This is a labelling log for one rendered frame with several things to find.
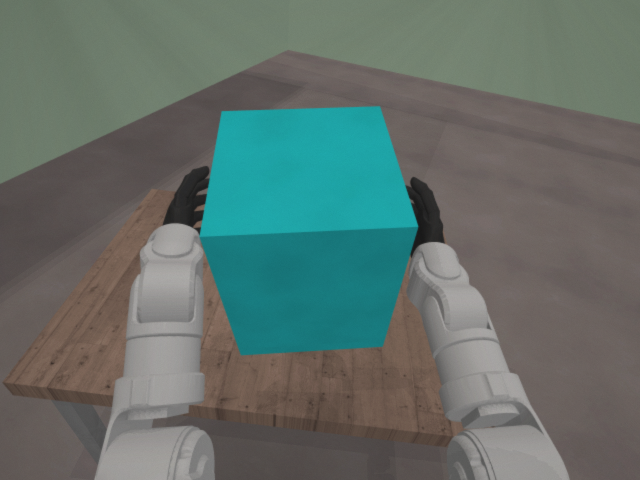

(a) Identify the robot left hand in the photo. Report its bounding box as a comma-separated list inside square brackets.
[162, 166, 210, 236]

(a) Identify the table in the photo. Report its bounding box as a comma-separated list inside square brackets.
[2, 189, 495, 465]

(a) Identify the carton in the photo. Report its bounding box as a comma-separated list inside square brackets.
[199, 106, 418, 355]

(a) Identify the robot right forearm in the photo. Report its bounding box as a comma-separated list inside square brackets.
[406, 242, 570, 480]

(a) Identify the robot left upper arm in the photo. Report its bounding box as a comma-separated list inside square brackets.
[96, 426, 215, 480]

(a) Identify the robot right hand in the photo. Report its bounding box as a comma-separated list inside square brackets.
[405, 177, 445, 258]

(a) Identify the robot right upper arm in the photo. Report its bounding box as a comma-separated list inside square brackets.
[447, 425, 568, 480]

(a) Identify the robot left forearm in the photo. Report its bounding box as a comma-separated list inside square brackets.
[94, 223, 205, 480]

